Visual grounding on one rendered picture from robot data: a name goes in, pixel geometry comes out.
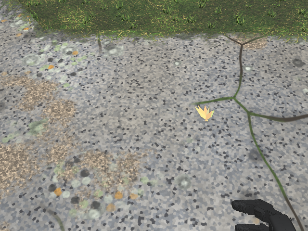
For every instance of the robot right hand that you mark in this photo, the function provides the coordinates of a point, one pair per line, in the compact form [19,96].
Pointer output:
[264,212]

